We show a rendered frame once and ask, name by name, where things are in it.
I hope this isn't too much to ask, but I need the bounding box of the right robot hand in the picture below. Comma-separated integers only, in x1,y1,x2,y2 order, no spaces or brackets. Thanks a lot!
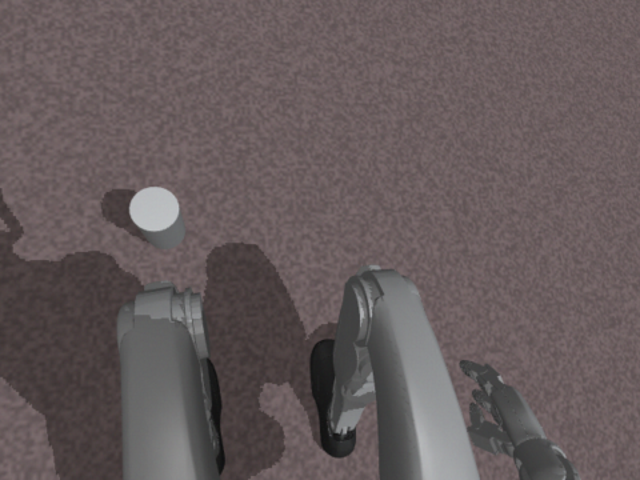
459,360,548,458

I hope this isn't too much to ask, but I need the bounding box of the can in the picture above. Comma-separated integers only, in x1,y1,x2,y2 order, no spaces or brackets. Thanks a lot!
129,187,186,249

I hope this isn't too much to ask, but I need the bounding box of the left robot foot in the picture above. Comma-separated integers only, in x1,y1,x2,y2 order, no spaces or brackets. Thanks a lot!
206,359,225,475

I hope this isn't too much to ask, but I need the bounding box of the right robot foot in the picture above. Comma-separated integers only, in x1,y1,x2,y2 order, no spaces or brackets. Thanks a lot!
310,339,356,458

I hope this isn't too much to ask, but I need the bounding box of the right robot arm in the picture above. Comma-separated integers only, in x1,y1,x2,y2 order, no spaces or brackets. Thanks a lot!
513,438,581,480

